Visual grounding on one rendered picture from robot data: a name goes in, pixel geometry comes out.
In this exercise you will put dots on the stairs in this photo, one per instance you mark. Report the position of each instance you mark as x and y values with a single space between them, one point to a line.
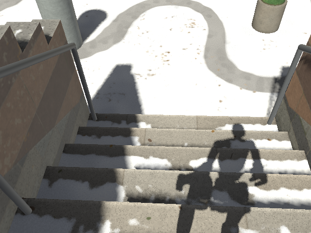
133 173

